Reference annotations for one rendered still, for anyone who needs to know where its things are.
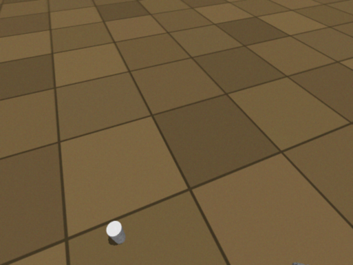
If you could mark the cup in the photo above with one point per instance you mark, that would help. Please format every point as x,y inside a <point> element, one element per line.
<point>116,232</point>

